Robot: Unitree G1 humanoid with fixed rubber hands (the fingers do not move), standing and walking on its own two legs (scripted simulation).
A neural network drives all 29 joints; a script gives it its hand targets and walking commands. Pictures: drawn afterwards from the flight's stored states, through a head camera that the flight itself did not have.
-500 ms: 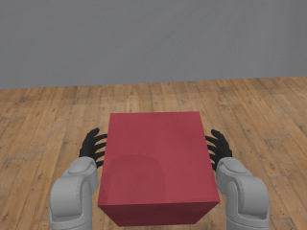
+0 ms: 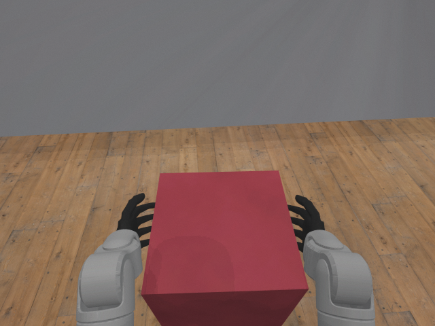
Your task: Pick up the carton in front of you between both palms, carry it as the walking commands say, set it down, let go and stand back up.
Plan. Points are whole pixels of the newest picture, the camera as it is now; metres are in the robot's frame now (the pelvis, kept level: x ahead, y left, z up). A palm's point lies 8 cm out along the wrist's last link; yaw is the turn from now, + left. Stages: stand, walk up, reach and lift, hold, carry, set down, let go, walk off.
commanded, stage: carry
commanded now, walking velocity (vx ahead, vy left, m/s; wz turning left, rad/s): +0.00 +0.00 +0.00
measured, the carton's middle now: (221, 256) +0.25 +0.00 +0.01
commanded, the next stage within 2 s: hold in 1.30 s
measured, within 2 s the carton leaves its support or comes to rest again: neither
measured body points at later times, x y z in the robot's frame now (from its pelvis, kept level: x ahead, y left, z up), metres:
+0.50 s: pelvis -0.03 -0.01 +0.00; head -0.05 +0.00 +0.45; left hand +0.26 +0.14 +0.03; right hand +0.25 -0.16 +0.03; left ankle +0.03 +0.11 -0.73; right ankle -0.08 -0.10 -0.73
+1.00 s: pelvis -0.04 -0.01 +0.00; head -0.05 -0.01 +0.45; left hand +0.26 +0.14 +0.03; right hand +0.26 -0.17 +0.03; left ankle +0.03 +0.11 -0.73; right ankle -0.08 -0.10 -0.73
